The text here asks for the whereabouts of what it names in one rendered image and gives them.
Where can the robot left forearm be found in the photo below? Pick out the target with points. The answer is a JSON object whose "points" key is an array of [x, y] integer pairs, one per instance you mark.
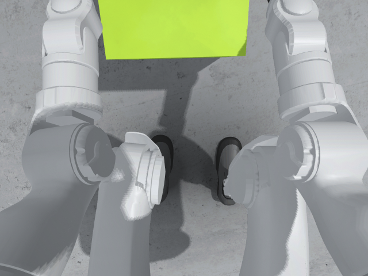
{"points": [[70, 66]]}

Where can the robot right upper arm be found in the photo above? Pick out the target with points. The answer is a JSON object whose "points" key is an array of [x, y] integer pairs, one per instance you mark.
{"points": [[326, 160]]}

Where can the robot right foot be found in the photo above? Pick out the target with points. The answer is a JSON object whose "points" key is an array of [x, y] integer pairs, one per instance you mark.
{"points": [[227, 149]]}

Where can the carton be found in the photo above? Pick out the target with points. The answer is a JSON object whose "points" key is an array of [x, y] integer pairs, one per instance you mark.
{"points": [[174, 29]]}

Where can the robot right forearm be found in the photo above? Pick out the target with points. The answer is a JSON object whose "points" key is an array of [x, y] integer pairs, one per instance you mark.
{"points": [[303, 65]]}

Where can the left robot shin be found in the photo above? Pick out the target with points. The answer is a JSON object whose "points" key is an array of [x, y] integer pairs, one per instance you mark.
{"points": [[137, 138]]}

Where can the robot left upper arm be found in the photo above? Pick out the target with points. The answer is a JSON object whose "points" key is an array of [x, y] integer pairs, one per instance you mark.
{"points": [[65, 166]]}

